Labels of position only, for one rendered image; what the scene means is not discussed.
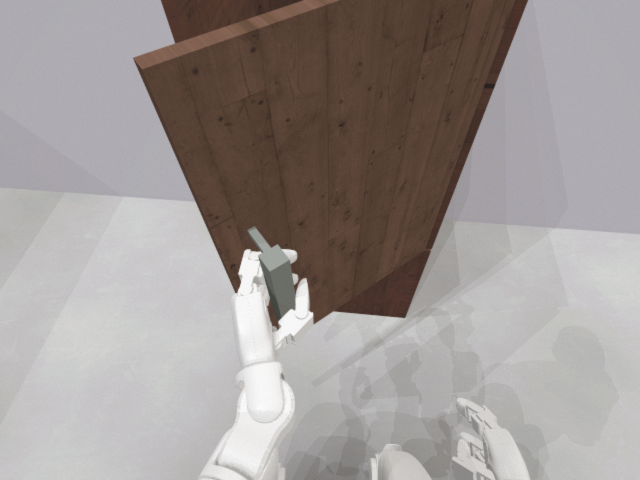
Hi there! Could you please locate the left robot forearm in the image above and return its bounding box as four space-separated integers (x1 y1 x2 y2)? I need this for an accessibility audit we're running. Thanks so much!
198 361 296 480

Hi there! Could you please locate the cupboard door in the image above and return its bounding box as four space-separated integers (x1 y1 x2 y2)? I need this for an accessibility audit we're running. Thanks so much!
133 0 515 331

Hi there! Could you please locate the right robot hand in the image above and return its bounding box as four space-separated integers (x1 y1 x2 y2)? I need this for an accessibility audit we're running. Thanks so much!
452 398 530 480

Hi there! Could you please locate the right robot shin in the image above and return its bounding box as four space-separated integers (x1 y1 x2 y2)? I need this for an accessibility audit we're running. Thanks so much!
382 444 402 452

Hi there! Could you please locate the robot right thigh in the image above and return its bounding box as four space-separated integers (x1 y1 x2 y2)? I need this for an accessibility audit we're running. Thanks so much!
369 451 432 480

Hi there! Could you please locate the left robot hand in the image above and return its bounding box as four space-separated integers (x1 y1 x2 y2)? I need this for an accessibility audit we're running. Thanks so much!
231 249 314 369

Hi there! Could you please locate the handle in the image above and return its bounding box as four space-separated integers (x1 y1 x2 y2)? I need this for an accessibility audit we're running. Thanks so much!
247 226 296 320

